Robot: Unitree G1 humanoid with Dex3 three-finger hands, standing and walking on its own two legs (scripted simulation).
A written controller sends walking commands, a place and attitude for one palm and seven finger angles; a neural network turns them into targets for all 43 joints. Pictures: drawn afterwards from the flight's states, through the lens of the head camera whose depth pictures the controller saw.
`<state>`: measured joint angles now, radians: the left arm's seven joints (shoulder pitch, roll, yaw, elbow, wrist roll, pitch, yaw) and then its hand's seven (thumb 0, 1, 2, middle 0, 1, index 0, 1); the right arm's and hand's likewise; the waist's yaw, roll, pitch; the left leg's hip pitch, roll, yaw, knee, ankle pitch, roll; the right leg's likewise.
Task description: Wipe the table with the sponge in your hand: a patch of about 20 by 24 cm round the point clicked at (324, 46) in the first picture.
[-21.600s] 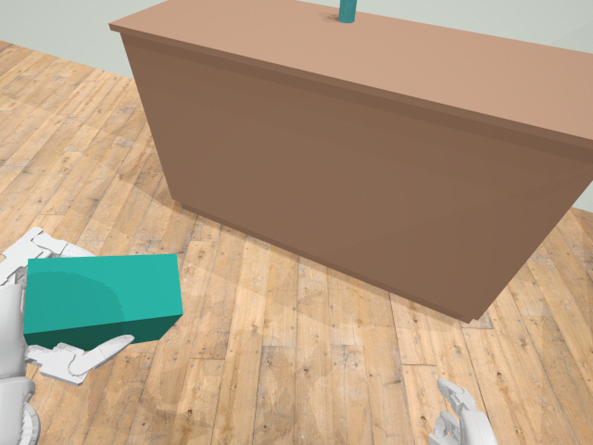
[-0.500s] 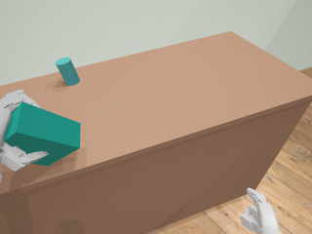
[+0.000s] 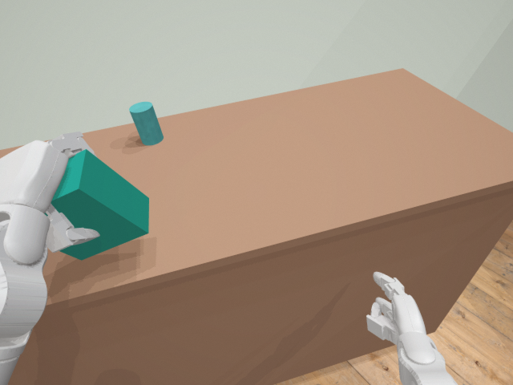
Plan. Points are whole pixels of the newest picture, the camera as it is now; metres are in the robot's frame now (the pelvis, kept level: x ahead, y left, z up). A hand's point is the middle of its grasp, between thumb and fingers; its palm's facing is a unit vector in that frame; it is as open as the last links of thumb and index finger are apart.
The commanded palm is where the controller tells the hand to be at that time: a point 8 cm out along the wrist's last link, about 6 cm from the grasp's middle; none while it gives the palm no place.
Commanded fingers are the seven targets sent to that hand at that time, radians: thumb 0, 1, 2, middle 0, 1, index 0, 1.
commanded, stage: turn the palm down, sponge in hand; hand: left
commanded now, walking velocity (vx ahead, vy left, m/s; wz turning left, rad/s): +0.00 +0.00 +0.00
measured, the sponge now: (95, 216) +0.25 +0.28 +0.18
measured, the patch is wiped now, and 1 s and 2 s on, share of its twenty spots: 0.00 0.00 0.00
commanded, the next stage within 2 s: move the sponge above the wiping area in 0.80 s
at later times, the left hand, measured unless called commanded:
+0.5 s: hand (90, 189) +0.25 +0.25 +0.24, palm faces +0.31 -0.09 -0.95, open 10.4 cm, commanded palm +0.19 +0.26 +0.31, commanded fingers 0.00 0.10 1.30 -1.20 -1.60 -1.20 -1.60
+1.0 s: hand (93, 191) +0.25 +0.25 +0.23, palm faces +0.32 -0.09 -0.94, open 10.4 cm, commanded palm +0.19 +0.25 +0.30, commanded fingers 0.00 0.10 1.30 -1.20 -1.60 -1.20 -1.60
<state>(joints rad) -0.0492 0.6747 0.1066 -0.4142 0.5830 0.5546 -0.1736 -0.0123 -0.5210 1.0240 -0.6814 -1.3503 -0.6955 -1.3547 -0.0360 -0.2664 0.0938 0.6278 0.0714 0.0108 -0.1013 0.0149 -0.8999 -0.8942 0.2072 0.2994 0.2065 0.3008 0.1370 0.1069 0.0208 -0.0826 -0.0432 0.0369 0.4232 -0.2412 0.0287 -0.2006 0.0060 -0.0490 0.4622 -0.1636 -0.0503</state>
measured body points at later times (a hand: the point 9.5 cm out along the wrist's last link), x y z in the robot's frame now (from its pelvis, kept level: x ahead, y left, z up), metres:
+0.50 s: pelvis +0.00 -0.02 +0.00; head -0.03 -0.09 +0.44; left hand +0.23 +0.25 +0.29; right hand +0.27 -0.21 -0.07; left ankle +0.00 +0.10 -0.74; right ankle +0.06 -0.09 -0.74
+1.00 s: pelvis -0.01 -0.03 +0.00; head -0.04 -0.09 +0.44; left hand +0.23 +0.25 +0.28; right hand +0.27 -0.23 -0.06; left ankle +0.00 +0.10 -0.74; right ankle +0.06 -0.09 -0.74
